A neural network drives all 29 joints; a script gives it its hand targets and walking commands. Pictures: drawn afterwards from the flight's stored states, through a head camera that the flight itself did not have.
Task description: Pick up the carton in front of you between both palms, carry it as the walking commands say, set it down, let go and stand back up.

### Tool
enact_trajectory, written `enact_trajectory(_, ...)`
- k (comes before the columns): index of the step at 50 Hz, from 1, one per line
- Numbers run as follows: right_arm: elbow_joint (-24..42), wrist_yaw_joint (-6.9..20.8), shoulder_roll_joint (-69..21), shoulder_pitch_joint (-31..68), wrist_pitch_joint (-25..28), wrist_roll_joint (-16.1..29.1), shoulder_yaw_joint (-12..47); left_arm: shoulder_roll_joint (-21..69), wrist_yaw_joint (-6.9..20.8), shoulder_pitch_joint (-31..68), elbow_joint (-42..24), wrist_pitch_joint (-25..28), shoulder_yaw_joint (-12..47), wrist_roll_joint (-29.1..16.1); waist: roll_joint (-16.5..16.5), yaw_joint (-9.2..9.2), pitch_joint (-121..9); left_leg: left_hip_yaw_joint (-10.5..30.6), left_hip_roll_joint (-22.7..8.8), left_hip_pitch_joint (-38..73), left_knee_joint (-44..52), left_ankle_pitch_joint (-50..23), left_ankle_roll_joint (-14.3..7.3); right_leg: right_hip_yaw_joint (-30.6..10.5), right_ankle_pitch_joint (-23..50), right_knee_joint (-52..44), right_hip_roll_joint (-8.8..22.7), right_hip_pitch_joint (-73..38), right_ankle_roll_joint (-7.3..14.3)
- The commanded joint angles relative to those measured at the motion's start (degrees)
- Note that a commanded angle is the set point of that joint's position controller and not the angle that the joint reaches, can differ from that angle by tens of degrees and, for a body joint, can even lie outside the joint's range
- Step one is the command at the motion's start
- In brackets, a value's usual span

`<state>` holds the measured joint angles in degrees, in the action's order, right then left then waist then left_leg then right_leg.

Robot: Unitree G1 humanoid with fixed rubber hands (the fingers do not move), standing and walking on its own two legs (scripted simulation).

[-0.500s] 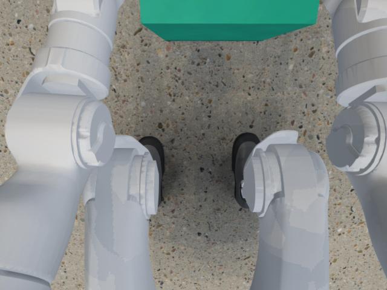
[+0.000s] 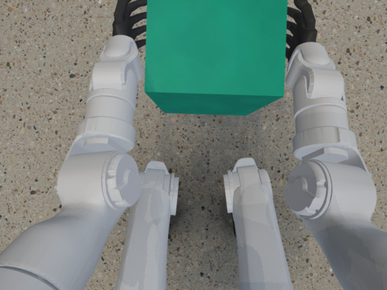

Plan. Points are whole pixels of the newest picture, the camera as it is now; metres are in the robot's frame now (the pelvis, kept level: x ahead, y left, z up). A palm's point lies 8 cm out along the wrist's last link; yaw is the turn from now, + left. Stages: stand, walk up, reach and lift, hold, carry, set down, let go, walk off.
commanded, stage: reach and lift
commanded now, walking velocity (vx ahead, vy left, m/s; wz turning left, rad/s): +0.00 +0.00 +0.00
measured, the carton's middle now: (210, 57) +0.53 -0.03 -0.15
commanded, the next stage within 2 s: none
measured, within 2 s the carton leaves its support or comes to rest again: neither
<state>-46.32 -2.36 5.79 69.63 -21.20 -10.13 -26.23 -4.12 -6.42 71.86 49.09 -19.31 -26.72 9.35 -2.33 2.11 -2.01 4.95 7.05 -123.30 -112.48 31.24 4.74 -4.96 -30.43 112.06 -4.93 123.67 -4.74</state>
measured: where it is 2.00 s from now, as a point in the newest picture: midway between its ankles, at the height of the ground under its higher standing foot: (200, 221)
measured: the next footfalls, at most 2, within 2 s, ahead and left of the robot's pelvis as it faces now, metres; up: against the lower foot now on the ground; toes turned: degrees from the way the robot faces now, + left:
none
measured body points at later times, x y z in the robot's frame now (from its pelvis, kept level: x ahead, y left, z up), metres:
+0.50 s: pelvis +0.02 +0.00 +0.11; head +0.25 -0.01 +0.50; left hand +0.51 +0.13 +0.06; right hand +0.49 -0.18 +0.06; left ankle +0.11 +0.13 -0.40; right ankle +0.11 -0.14 -0.40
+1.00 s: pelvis +0.07 +0.00 +0.25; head +0.18 -0.01 +0.69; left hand +0.46 +0.14 +0.22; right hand +0.44 -0.17 +0.21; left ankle +0.11 +0.13 -0.40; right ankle +0.11 -0.14 -0.40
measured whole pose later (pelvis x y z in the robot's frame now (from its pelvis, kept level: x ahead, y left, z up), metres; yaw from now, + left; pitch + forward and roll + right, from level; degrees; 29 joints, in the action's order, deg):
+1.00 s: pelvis +0.07 +0.00 +0.25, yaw -1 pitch +25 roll +0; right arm -32.6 -0.8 -6.2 30.8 -21.0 -12.9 -21.7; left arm 7.2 -3.5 31.8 34.3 -19.2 -22.1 11.9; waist -0.9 0.8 -11.9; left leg 7.6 4.9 -62.3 -60.9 23.7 2.2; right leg -7.4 -22.8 60.5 -4.2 62.9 -2.4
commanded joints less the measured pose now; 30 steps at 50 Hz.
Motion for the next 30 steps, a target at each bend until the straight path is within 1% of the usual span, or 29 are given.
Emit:
enact_trajectory(1, -0.3, 15.5, -56.3, 36.5, 0.8, 4.2, 20.1, 59.0, 15.6, 33.8, 3.1, -0.3, 18.8, -3.3, 1.0, 1.57, -52.0, -10.6, 3.7, 26.4, 15.0, -5.4, -3.5, 11.7, 6.9, -14.9, -3.5, -28.9, 3.2)
enact_trajectory(3, -0.2, 15.8, -56.4, 36.9, 0.7, 3.3, 19.1, 58.7, 15.8, 34.3, 3.1, -0.3, 17.6, -2.4, 0.9, 1.4, -53.2, -10.5, 3.8, 27.7, 16.9, -4.7, -3.6, 11.6, 6.2, -16.6, -3.5, -30.4, 3.3)
enact_trajectory(7, 0.8, 16.3, -58.2, 37.7, 0.1, 3.5, 19.8, 60.0, 16.1, 35.3, 1.3, -0.8, 18.6, -2.3, 0.8, 1.16, -58.5, -10.6, 3.7, 32.2, 20.3, -4.4, -3.3, 11.6, 5.9, -19.8, -3.6, -35.0, 3.2)
enact_trajectory(10, 2.9, 16.7, -60.5, 37.6, -0.8, 4.5, 22.2, 62.4, 16.5, 35.3, -1.2, -1.7, 21.3, -3.4, 0.8, 1.2, -64.5, -10.8, 3.7, 36.6, 22.3, -5.7, -3.0, 11.6, 7.3, -21.9, -3.7, -39.9, 2.9)
enact_trajectory(13, 5.4, 17.0, -63.0, 36.2, -1.9, 6.0, 25.4, 64.9, 17.0, 34.1, -4.2, -2.7, 24.6, -5.1, 0.9, 1.28, -70.2, -10.9, 3.8, 41.0, 24.0, -8.2, -2.7, 11.6, 10.1, -23.5, -3.9, -45.1, 2.7)
enact_trajectory(16, 7.5, 17.1, -65.3, 33.3, -2.6, 7.3, 28.5, 67.1, 17.6, 31.4, -6.7, -3.6, 28.0, -6.7, 1.0, 1.3, -72.9, -10.7, 3.8, 44.5, 25.8, -11.0, -2.3, 11.3, 13.4, -25.3, -4.1, -49.5, 2.5)
enact_trajectory(22, 9.5, 16.8, -68.0, 25.1, -2.6, 8.7, 32.5, 69.8, 18.1, 23.1, -8.8, -3.6, 32.6, -8.4, 1.5, 0.95, -69.8, -9.5, 3.9, 49.0, 30.5, -14.9, -1.9, 10.0, 17.8, -29.9, -4.4, -55.5, 2.3)
enact_trajectory(30, 8.8, 15.7, -69.8, 15.1, -0.8, 7.7, 33.5, 70.9, 17.5, 12.4, -7.6, -1.8, 33.1, -7.2, 1.9, -0.02, -59.8, -7.5, 3.7, 55.5, 38.6, -15.3, -2.3, 7.9, 17.9, -37.8, -4.5, -61.6, 2.4)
